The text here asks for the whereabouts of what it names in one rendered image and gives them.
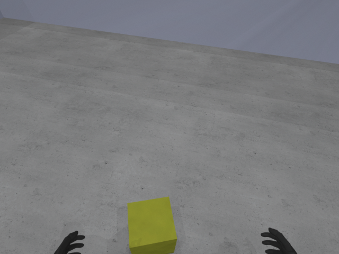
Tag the robot left hand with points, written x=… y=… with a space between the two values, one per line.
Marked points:
x=66 y=245

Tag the robot right hand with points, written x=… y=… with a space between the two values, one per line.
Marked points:
x=281 y=243

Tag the carton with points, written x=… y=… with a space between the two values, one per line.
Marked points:
x=151 y=227

